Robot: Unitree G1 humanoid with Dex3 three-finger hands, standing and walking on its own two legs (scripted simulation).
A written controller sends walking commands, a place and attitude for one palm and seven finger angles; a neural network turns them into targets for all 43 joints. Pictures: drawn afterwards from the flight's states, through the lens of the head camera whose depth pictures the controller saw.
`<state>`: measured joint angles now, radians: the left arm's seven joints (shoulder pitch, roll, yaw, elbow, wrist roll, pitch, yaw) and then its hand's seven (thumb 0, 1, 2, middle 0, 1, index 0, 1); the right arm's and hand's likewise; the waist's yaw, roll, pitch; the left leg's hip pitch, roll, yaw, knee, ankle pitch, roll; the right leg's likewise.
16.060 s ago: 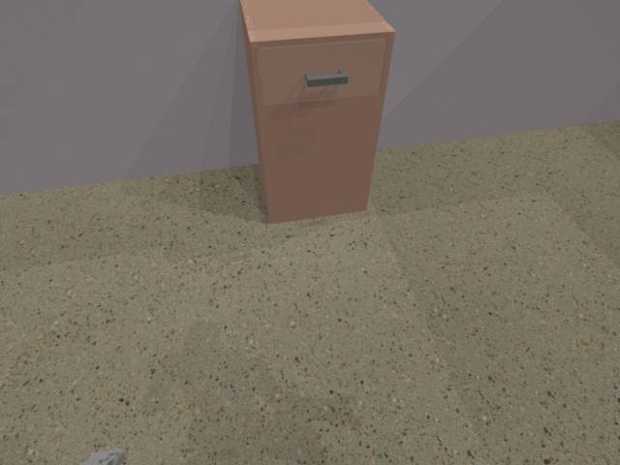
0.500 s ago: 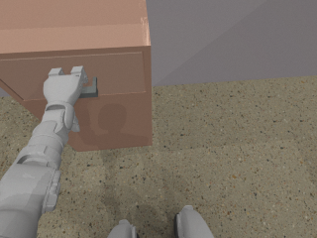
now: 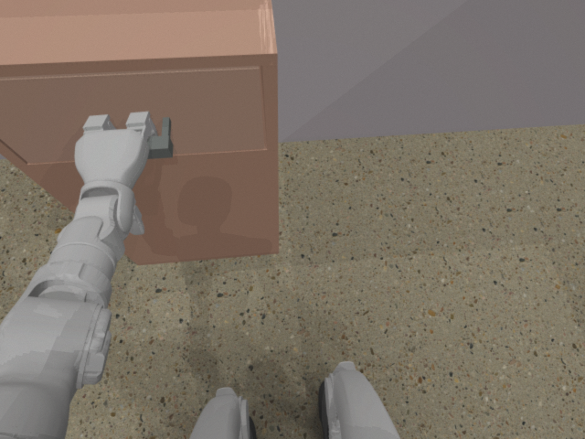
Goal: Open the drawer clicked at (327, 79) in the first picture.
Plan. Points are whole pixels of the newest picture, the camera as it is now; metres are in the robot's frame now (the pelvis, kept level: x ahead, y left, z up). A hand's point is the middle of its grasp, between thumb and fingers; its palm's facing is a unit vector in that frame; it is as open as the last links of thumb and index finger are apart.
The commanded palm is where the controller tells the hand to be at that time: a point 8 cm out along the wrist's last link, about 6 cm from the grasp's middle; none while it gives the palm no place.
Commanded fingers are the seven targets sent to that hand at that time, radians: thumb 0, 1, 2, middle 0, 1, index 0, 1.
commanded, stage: lower the fingers behind the handle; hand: left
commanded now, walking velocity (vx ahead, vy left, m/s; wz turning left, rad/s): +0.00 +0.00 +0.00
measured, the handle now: (127, 137) +0.55 +0.21 +0.00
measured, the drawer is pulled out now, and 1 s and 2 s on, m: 0.00 0.00 0.06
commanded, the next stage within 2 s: close the thumb around the handle in 0.42 s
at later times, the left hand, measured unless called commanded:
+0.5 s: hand (129, 176) +0.50 +0.21 -0.02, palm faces -0.07 -0.01 -1.00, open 13.8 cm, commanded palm +0.48 +0.20 +0.03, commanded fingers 0.00 -0.50 0.30 -0.30 -1.20 -0.30 -1.20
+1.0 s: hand (129, 176) +0.50 +0.21 -0.02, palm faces -0.07 -0.01 -1.00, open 7.8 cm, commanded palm +0.48 +0.20 +0.03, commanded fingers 0.00 0.90 0.90 -0.40 -1.35 -0.40 -1.35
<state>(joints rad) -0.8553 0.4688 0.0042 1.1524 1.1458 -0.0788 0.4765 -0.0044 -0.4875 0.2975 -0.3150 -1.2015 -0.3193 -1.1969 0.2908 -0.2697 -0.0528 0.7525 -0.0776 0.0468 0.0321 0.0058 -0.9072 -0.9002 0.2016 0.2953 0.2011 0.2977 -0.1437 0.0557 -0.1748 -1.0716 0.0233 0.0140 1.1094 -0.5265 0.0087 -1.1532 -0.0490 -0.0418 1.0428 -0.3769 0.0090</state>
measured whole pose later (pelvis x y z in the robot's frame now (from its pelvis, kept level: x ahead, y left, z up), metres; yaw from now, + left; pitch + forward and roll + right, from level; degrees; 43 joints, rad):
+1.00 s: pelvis +0.00 +0.00 +0.00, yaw +0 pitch +28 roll -1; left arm -0.84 0.49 0.01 1.12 1.13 -0.09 0.44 0.00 0.37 0.67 -0.37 -1.29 -0.38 -1.29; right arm 0.30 -0.27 -0.05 0.74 -0.07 0.03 0.02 0.01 -0.91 -0.90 0.20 0.30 0.20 0.30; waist -0.14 0.06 -0.17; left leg -1.07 0.03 0.02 1.11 -0.53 0.01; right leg -1.16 -0.04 -0.03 1.06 -0.38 0.01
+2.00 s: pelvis +0.03 +0.00 +0.03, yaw -2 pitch +24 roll +0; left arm -0.42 0.33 -0.03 0.77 1.12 -0.03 0.52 0.01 0.71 0.77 -0.30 -1.35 -0.37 -1.33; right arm 0.22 -0.25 -0.07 0.71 -0.05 0.09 0.02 0.01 -0.91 -0.90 0.20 0.30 0.20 0.30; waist -0.05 0.05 -0.17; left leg -0.85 0.03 0.04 0.97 -0.53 0.01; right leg -0.96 -0.03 -0.01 0.94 -0.39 0.02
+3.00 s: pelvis +0.02 -0.01 +0.03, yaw -2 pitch +18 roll +1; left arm -0.02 0.29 -0.07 0.46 1.13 0.00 0.56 0.01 0.70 0.78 -0.29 -1.35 -0.39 -1.33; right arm 0.15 -0.24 -0.05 0.67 -0.05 0.03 -0.02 0.01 -0.91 -0.90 0.20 0.30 0.20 0.30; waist -0.01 0.03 -0.16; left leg -0.76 0.03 0.05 0.98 -0.53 -0.01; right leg -0.89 -0.03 0.00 0.97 -0.39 0.00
